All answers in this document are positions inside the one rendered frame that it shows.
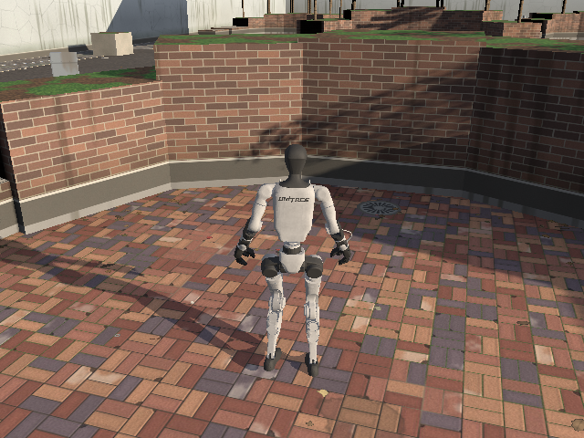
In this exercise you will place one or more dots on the left robot forearm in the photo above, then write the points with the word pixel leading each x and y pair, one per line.
pixel 246 237

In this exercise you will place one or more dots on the left robot thigh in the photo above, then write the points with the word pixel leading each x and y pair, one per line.
pixel 274 278

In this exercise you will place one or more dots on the robot left upper arm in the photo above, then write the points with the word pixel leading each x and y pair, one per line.
pixel 264 192

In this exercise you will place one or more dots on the robot head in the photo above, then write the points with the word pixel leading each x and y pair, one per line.
pixel 295 159

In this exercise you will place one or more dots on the right robot forearm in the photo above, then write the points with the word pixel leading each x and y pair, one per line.
pixel 340 239

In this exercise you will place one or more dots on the robot right hand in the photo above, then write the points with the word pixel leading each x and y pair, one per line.
pixel 338 252

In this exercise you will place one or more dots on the robot right upper arm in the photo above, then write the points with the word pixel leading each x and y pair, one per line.
pixel 327 206

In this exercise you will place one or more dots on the robot left hand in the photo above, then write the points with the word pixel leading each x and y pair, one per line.
pixel 239 253

